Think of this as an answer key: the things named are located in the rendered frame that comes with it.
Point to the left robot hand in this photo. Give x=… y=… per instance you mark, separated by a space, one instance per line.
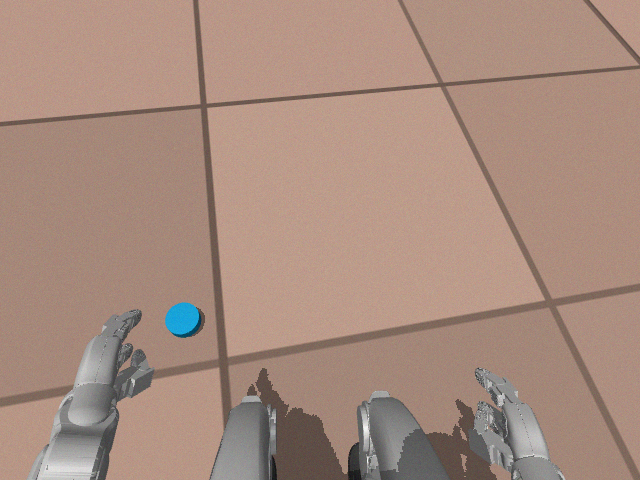
x=105 y=354

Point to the left robot arm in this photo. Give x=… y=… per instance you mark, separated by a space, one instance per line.
x=82 y=436

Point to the tin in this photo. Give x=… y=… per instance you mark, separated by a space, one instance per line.
x=183 y=320

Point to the right robot hand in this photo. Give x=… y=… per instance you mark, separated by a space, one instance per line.
x=516 y=432

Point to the right robot arm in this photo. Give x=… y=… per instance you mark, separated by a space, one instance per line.
x=535 y=468

